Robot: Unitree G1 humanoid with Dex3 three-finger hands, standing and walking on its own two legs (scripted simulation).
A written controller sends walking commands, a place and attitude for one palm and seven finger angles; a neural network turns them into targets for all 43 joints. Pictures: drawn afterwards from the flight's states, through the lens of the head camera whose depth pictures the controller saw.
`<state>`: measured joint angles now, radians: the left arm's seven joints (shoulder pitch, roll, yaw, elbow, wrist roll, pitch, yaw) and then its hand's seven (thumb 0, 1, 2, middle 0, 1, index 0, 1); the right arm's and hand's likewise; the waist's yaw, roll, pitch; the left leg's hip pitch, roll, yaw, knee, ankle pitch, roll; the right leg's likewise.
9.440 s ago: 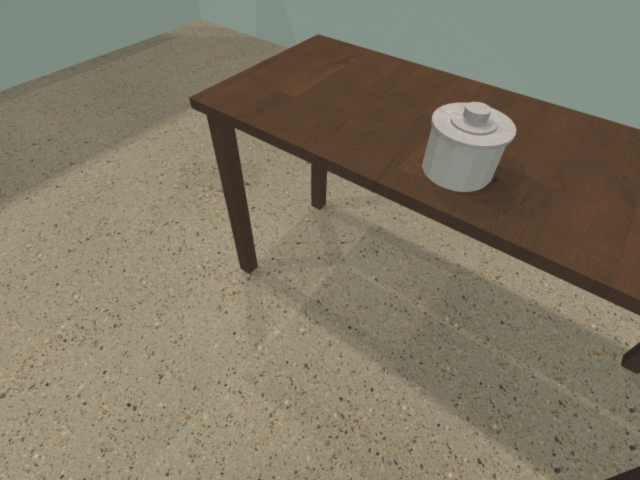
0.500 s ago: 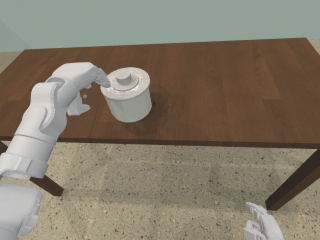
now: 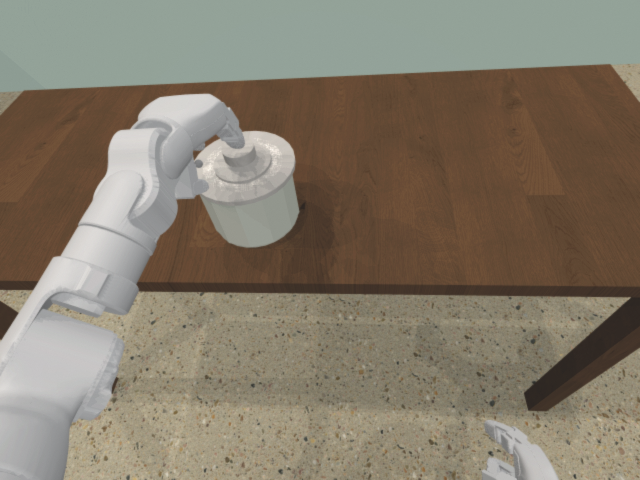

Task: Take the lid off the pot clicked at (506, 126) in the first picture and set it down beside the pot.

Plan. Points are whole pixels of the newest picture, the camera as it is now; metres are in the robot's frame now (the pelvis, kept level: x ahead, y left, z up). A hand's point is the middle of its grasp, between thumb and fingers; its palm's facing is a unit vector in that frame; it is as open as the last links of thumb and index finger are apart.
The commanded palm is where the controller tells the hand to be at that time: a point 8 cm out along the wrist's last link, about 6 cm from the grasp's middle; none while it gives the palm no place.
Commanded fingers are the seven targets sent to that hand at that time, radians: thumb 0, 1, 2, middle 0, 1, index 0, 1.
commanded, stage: move the open hand above the knob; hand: left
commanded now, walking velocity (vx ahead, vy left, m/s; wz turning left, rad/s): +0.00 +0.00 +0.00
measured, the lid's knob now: (239, 151) +0.54 +0.13 +0.11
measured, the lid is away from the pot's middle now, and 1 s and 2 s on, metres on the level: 0.00 0.00 0.00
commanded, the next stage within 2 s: lower the open fingers around the knob in 1.28 s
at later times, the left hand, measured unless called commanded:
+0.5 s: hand (232, 122) +0.51 +0.12 +0.18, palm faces -0.29 -0.04 -0.96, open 10.2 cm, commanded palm +0.50 +0.13 +0.24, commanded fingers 0.00 -0.36 1.53 -0.84 -0.08 -0.84 -0.08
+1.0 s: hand (214, 132) +0.49 +0.14 +0.18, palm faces -0.29 -0.03 -0.96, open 10.2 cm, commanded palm +0.49 +0.14 +0.24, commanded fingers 0.00 -0.36 1.53 -0.84 -0.08 -0.84 -0.08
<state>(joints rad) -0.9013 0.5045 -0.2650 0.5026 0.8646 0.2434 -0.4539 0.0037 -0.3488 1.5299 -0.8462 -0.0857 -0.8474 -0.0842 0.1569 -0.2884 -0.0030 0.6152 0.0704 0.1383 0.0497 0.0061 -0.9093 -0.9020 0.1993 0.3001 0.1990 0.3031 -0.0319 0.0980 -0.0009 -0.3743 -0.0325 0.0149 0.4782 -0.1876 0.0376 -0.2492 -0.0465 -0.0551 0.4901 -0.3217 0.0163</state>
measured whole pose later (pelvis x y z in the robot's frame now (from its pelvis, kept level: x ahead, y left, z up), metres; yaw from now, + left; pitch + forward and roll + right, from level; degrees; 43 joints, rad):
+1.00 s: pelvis +0.01 +0.00 +0.00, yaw -1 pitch +8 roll +0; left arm -1.14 0.47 -0.25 0.89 0.90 0.18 -0.42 0.00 -0.35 1.53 -0.85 -0.09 -0.85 -0.08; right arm 0.21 -0.28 -0.02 0.67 0.06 0.11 0.02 0.00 -0.91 -0.90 0.20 0.30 0.20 0.30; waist -0.08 0.07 -0.05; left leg -0.41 -0.02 0.03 0.48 -0.20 0.04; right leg -0.29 -0.04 -0.04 0.48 -0.32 0.02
